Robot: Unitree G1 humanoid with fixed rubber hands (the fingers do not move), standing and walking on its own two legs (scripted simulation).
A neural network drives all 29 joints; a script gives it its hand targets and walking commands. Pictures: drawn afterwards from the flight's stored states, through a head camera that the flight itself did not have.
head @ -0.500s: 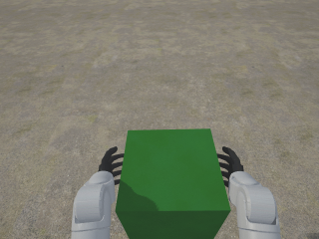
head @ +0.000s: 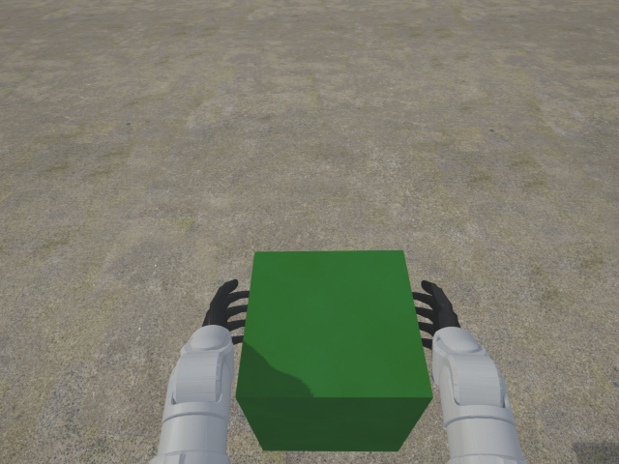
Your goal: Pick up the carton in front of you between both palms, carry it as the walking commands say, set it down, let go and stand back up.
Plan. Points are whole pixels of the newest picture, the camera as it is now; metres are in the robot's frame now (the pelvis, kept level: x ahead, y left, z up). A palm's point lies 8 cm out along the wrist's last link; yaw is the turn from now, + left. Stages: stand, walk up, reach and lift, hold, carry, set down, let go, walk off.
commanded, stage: carry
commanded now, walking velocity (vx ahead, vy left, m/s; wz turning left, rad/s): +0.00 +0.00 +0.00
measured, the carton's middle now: (329, 356) +0.30 +0.00 -0.04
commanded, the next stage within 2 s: none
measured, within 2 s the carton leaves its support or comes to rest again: neither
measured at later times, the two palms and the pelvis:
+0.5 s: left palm (218, 344) +0.27 +0.15 +0.04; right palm (452, 346) +0.27 -0.15 +0.04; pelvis -0.01 +0.00 +0.00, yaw +0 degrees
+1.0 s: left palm (213, 312) +0.32 +0.16 +0.04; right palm (434, 311) +0.32 -0.14 +0.05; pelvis +0.04 +0.01 +0.01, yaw +0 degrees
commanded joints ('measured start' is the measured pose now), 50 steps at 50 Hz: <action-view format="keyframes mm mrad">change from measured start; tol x4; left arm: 1 -438 -897 -557 -70 -236 -52 -205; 8 -380 -868 -587 -130 -257 9 -202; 39 -400 -866 -587 -136 -259 11 -205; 45 -464 -848 -596 -175 -273 4 -200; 50 -408 -826 -594 -157 -258 11 -186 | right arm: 1 -450 895 551 -80 237 -51 214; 8 -391 867 578 -137 258 11 212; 37 -410 874 582 -148 260 14 211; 45 -482 854 583 -175 260 -1 203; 50 -388 834 577 -149 263 6 201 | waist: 1 -1 14 -248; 38 5 3 -249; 42 26 -108 -58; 44 29 -102 -8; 50 -7 -85 -199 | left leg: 1 243 100 -132 -36 200 3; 6 245 102 -131 -26 247 8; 37 213 94 -121 -26 205 -3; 39 205 88 -95 -58 8 -16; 41 86 21 -31 6 -221 -40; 43 -56 0 -35 119 -214 -46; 46 -196 2 -52 119 -216 -27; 48 -152 -30 -23 55 -217 -16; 49 -62 -54 2 -28 -175 -10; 50 138 -80 24 -135 -90 1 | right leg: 1 -91 -123 98 -104 237 -7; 37 -108 -129 106 -87 308 -10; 39 -96 -147 123 -170 118 -16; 41 -80 -203 244 -337 -206 -72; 42 -74 -254 321 -403 -278 -100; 44 3 -312 363 -425 -179 -138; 47 230 -293 272 -309 311 -142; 48 265 -282 234 -264 408 -131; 50 168 -204 83 -105 520 -68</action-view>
